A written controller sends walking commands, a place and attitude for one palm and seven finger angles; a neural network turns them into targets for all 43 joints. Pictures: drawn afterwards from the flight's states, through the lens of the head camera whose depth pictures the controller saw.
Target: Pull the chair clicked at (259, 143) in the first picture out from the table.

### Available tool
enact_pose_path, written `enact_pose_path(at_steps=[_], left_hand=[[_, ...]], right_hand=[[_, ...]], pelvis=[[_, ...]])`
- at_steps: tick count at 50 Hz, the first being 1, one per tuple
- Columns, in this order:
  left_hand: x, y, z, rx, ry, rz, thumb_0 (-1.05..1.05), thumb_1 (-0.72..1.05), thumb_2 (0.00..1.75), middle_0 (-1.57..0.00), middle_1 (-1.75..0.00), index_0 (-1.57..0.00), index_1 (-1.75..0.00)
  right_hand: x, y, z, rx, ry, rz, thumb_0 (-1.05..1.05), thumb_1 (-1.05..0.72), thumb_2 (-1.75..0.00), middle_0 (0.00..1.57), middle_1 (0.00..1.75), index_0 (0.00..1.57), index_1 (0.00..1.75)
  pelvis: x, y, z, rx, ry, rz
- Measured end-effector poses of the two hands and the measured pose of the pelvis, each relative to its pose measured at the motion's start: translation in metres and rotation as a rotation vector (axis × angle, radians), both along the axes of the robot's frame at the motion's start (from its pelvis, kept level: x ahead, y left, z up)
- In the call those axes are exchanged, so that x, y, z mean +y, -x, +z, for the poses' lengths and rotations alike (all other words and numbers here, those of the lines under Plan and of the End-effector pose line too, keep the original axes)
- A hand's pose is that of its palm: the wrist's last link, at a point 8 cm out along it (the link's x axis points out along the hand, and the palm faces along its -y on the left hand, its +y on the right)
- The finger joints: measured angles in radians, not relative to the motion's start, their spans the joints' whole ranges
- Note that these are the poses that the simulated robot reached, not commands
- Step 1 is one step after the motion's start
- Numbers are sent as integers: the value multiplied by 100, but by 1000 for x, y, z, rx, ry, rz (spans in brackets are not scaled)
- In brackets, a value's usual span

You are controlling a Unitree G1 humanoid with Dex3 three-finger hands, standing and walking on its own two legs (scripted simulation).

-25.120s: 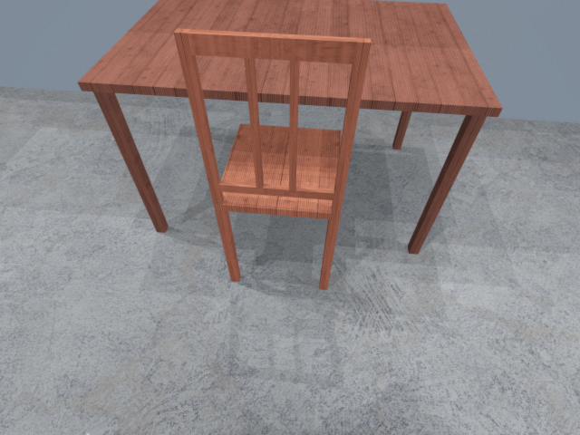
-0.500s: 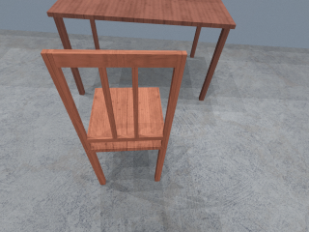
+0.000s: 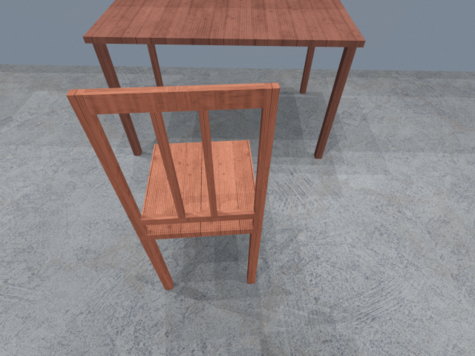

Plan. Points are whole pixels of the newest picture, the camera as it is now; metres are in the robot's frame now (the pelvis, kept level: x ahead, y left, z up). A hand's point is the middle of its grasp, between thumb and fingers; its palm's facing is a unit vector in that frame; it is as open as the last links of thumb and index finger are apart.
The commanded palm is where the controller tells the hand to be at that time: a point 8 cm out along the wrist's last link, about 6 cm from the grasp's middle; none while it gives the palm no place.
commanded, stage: let the arm hang, fingers relaxed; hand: left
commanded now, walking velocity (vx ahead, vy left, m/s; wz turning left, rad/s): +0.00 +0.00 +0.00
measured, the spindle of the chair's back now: (171, 172) +0.52 +0.20 -0.04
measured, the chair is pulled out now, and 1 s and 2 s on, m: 0.59 0.59 0.59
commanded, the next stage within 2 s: look to check the result in 0.30 s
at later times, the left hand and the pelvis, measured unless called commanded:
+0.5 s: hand out of the picture +0.00 +0.15 -0.17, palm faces +0.06 -0.98 -0.17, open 7.3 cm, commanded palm none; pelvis +0.01 -0.01 +0.00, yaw +0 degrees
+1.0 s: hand out of the picture +0.00 +0.15 -0.17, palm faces +0.06 -0.98 -0.17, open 7.3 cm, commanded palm none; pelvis +0.01 -0.02 +0.00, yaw +0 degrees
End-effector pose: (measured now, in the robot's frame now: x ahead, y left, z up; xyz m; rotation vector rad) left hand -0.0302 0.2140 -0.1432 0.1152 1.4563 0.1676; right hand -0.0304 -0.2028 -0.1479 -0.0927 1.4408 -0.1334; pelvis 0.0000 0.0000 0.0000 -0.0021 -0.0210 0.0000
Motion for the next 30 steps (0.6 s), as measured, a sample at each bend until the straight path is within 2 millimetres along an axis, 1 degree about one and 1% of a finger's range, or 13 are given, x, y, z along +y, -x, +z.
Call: enact_pose_path(at_steps=[4, 7, 21, 30], left_hand=[[-11, -14, -2, -38, 20, -5, 0, 91, 90, -20, -30, -20, -30], [-13, -19, -3, -43, 16, -9, 1, 92, 90, -20, -30, -20, -30], [-14, -24, -1, -49, 3, 4, 0, 91, 90, -20, -30, -20, -30], [-16, -25, -2, -53, 6, 5, 0, 91, 90, -20, -30, -20, -30]], right_hand=[[1, -6, 0, -19, -6, -4, 0, -91, -90, 19, 29, 20, 30], [0, -10, 0, -26, -4, -8, 0, -91, -90, 19, 30, 20, 30], [-15, -14, 2, -13, 17, -6, 0, -91, -90, 19, 29, 20, 30], [-18, -16, 2, -15, 23, -3, 0, -91, -90, 19, 29, 20, 30]], pelvis=[[-3, -1, 0, 1, -1, -1], [-5, -3, 0, -1, -2, -2], [-12, -7, 1, -6, -1, 3], [-14, -8, 1, -11, -1, 3]])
